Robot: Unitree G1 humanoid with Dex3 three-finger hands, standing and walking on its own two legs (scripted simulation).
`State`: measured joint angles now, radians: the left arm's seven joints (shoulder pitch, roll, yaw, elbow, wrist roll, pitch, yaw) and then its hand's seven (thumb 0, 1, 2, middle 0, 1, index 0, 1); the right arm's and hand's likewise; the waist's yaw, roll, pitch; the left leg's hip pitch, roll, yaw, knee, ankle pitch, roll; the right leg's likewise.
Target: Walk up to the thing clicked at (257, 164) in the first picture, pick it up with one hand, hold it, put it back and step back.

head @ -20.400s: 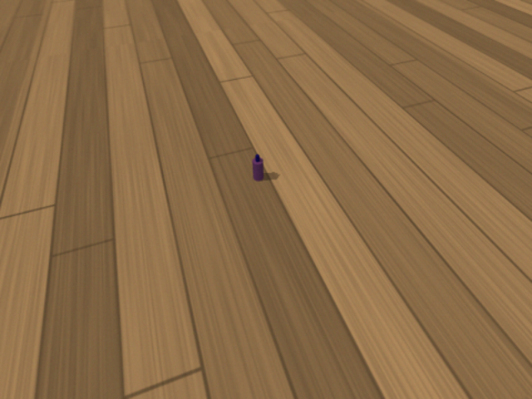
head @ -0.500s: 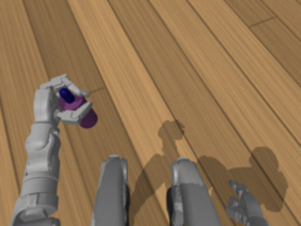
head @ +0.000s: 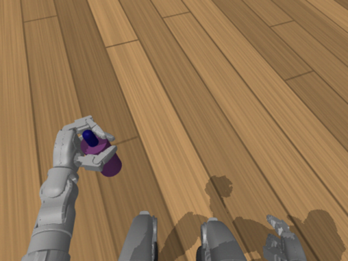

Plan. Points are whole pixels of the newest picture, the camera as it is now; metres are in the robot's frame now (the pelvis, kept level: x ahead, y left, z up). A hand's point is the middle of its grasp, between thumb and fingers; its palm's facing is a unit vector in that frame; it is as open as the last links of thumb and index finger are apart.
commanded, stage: lift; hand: left
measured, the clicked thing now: (100, 151) +0.35 +0.20 +0.00
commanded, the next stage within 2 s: hold in 0.88 s
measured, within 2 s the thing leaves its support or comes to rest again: neither
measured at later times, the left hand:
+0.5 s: hand (99, 128) +0.36 +0.17 +0.10, palm faces +0.01 -1.00 -0.01, open 6.3 cm
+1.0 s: hand (103, 122) +0.35 +0.16 +0.12, palm faces -0.02 -1.00 +0.01, open 6.3 cm
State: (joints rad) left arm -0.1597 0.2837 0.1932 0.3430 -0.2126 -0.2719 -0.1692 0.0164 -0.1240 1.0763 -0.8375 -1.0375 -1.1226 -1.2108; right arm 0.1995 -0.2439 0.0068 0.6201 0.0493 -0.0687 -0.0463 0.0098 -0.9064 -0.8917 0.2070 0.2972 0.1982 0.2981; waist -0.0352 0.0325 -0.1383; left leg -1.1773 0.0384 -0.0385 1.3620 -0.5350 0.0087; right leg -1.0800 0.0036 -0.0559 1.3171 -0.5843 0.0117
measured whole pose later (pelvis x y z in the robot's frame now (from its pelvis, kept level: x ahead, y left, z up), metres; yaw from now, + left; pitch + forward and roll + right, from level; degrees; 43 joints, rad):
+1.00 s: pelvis +0.03 -0.01 +0.08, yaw +1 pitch +9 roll -1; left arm -0.15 0.22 0.16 0.47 -0.22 -0.35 -0.22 0.02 -0.12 1.07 -0.83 -1.05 -1.12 -1.22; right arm 0.24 -0.24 0.01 0.66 0.02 -0.05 -0.05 0.01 -0.91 -0.89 0.21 0.30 0.20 0.30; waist -0.03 0.02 -0.05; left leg -0.68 0.04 -0.01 0.93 -0.41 -0.01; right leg -0.61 0.00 -0.03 0.91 -0.46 0.00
